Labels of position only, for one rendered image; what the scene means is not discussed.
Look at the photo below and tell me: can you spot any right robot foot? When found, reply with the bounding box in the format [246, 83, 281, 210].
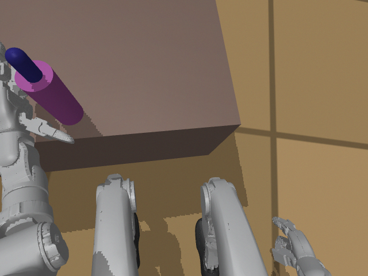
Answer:
[195, 218, 220, 276]

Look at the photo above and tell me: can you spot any left robot hand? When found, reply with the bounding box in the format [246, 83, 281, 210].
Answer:
[0, 42, 75, 144]

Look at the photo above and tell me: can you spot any right robot hand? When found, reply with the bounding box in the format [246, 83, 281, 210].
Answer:
[272, 217, 316, 269]

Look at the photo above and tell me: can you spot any right robot arm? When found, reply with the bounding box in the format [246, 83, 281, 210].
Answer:
[296, 256, 332, 276]

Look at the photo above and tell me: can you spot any bottle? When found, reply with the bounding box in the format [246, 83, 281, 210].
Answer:
[5, 48, 83, 125]

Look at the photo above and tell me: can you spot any left robot arm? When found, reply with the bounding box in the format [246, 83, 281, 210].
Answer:
[0, 131, 69, 276]

